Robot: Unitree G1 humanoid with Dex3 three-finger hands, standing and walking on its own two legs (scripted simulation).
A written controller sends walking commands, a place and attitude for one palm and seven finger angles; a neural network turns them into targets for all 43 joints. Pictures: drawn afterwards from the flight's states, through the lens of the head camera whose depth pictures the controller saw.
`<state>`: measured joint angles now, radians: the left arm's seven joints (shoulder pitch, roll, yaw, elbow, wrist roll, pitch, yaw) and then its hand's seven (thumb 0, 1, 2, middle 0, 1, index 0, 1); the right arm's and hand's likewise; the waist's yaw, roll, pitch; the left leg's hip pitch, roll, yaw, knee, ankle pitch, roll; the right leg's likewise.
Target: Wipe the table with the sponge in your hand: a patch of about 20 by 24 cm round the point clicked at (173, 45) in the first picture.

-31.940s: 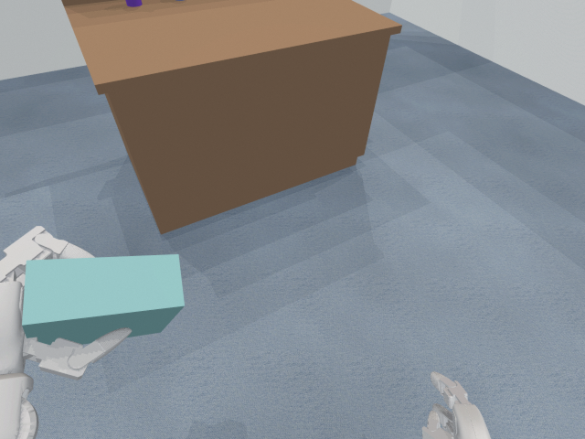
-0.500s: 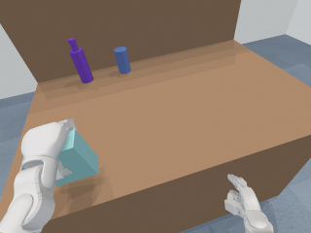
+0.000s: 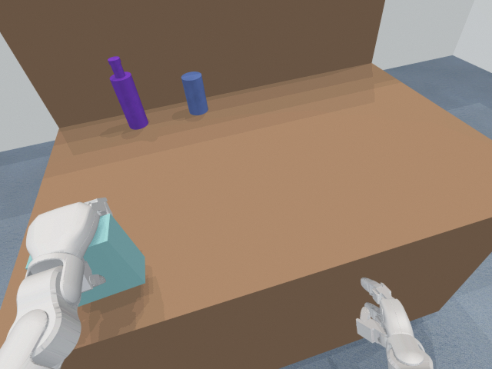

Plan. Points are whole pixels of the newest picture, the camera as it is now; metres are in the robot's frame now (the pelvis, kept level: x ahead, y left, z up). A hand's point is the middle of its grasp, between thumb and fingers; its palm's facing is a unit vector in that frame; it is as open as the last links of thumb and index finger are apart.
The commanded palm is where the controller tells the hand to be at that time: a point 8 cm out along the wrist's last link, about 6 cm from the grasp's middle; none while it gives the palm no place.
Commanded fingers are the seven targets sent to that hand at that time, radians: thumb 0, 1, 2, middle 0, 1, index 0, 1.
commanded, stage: move the sponge above the wiping area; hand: left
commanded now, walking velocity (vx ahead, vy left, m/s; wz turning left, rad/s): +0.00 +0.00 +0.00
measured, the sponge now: (100, 268) +0.22 +0.30 +0.05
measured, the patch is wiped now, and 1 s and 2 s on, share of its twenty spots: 0.00 0.00 0.00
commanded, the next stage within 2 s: lower the sponge onto the table in 1.22 s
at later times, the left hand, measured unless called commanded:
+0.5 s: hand (89, 257) +0.22 +0.30 +0.09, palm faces +0.02 -0.11 -0.99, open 10.0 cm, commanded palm +0.20 +0.29 +0.16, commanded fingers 0.00 0.10 1.30 -1.20 -1.60 -1.20 -1.60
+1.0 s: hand (100, 253) +0.22 +0.28 +0.10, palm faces +0.06 -0.10 -0.99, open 10.0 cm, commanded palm +0.19 +0.27 +0.17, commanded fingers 0.00 0.10 1.30 -1.20 -1.60 -1.20 -1.60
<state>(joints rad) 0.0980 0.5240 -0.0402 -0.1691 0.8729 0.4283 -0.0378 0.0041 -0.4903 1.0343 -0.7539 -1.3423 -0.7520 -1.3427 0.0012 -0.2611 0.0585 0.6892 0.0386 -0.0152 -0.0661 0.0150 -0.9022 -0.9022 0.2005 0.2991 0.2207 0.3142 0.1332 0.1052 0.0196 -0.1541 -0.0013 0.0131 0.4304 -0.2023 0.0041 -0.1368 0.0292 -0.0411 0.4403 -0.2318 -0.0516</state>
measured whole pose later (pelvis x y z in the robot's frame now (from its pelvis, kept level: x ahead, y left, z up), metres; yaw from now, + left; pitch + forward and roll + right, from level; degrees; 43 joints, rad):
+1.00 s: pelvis +0.00 +0.00 +0.00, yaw +0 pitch -5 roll +0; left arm 0.14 0.48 -0.11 -0.23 0.90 0.47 -0.01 0.00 -0.49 1.03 -0.75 -1.34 -0.75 -1.34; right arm -0.01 -0.26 0.05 0.69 0.04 0.02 -0.04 0.01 -0.90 -0.90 0.20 0.30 0.19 0.30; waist 0.13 0.11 0.01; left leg -0.14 -0.01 0.02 0.41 -0.19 0.01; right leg -0.13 0.03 -0.03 0.43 -0.23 -0.05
